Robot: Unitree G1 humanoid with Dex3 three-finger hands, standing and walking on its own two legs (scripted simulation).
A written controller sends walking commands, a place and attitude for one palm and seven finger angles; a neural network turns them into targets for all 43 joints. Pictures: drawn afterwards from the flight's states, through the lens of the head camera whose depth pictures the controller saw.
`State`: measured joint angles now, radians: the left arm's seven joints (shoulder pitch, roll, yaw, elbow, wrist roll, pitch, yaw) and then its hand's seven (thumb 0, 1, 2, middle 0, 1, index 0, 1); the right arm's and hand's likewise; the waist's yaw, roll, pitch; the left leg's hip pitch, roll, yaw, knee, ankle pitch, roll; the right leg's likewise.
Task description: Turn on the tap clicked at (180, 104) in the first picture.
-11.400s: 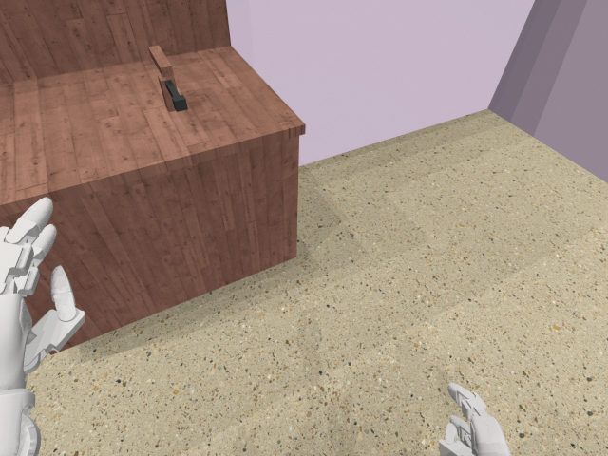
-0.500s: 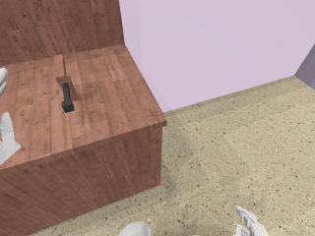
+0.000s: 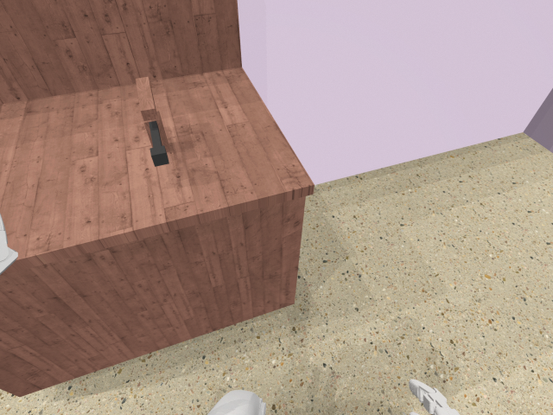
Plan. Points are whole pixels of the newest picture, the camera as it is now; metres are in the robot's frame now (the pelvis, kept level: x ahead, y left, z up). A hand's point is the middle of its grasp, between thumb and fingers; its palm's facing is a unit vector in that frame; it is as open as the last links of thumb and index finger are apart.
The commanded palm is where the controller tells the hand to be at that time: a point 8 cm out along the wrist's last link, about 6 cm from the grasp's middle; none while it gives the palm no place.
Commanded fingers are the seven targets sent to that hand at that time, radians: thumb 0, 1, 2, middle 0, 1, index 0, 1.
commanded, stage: come to a stop and stand still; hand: left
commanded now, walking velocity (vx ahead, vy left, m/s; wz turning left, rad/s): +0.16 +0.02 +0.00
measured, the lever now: (159, 156) +0.56 +0.26 +0.05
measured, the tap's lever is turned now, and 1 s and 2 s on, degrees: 0 0 0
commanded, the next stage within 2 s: look again from close up in 0.98 s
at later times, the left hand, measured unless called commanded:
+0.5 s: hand out of the picture +0.13 +0.30 +0.21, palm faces +0.40 -0.74 -0.54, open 7.4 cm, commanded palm +0.08 +0.31 +0.21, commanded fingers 0.00 0.90 0.90 -0.20 -0.30 -0.20 -0.30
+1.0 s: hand out of the picture +0.08 +0.32 +0.21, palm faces +0.43 -0.74 -0.51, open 7.4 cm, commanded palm +0.03 +0.32 +0.21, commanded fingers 0.00 0.90 0.90 -0.20 -0.30 -0.20 -0.30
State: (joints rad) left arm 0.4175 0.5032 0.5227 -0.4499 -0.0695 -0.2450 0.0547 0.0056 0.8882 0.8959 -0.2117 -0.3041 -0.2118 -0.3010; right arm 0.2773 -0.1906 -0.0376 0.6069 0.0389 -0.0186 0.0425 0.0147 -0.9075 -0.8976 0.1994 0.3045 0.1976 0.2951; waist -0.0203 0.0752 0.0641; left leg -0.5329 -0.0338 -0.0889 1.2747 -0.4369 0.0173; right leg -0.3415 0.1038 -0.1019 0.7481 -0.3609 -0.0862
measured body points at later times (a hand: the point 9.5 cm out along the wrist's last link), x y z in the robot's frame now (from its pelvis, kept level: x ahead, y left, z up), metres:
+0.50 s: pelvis -0.08 +0.03 +0.01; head -0.07 +0.02 +0.46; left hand +0.10 +0.34 +0.24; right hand +0.06 -0.20 -0.09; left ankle -0.08 +0.14 -0.66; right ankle -0.04 -0.07 -0.70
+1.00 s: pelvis -0.13 +0.04 +0.03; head -0.14 +0.03 +0.48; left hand +0.05 +0.35 +0.23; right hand +0.00 -0.18 -0.08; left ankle -0.11 +0.16 -0.70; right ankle -0.14 -0.06 -0.71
